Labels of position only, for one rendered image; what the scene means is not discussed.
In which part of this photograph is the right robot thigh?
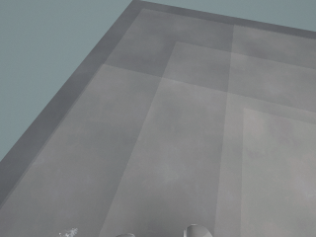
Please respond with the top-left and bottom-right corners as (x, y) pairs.
(183, 225), (212, 237)

